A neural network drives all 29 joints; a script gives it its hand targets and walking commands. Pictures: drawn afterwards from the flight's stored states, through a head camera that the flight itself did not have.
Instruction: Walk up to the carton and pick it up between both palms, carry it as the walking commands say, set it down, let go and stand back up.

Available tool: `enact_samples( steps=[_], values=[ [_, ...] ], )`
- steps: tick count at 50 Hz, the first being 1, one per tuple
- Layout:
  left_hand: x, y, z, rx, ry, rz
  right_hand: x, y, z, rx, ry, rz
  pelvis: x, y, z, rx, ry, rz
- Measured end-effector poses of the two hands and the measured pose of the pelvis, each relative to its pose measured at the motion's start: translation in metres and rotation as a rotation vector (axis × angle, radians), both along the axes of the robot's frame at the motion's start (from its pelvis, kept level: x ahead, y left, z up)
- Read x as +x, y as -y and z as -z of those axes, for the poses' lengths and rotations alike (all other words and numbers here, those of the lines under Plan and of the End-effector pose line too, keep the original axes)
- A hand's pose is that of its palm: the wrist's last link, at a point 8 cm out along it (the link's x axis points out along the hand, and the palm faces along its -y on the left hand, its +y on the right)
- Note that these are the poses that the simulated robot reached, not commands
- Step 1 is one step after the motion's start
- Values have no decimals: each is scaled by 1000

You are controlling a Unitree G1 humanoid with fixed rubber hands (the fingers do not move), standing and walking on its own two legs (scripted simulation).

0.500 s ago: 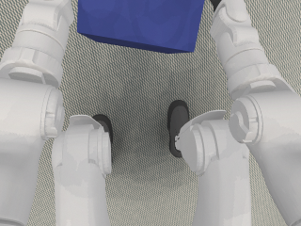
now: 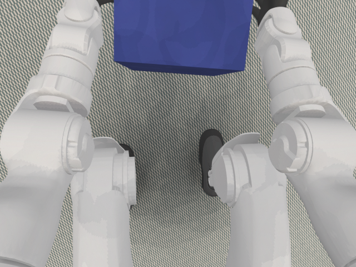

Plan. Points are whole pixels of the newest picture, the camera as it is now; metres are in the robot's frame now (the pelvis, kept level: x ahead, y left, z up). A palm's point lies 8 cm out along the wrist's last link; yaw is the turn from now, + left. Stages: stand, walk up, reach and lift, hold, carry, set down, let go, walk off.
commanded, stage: reach and lift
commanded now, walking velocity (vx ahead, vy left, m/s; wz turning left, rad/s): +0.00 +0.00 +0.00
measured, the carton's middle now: (180, 4) +0.56 -0.03 -0.25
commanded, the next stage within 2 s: none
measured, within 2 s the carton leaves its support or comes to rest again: neither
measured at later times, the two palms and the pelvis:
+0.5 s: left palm out of the picture +0.55 +0.13 -0.14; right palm (284, 3) +0.53 -0.17 -0.12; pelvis +0.00 +0.00 +0.01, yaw +1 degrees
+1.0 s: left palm out of the picture +0.54 +0.13 -0.07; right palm out of the picture +0.52 -0.17 -0.05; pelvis +0.00 -0.01 +0.05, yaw +1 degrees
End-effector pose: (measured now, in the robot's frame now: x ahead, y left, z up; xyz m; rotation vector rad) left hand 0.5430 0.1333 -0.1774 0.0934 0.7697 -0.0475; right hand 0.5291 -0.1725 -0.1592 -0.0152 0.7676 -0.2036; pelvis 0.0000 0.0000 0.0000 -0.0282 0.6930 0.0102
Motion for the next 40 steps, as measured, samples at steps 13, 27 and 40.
enact_samples(
  steps=[13,27,40],
  values=[
    [-4,0,-2,5,-12,-4,2,-2,-14,1,21,17,4,-2,-1,-2,-27,-4],
    [5,1,-48,30,35,-32,-4,-3,-48,22,95,57,-1,4,-9,5,-61,-19],
    [4,7,-82,27,35,-39,-7,-1,-82,-2,102,84,-2,6,-30,6,-114,-18]
  ],
)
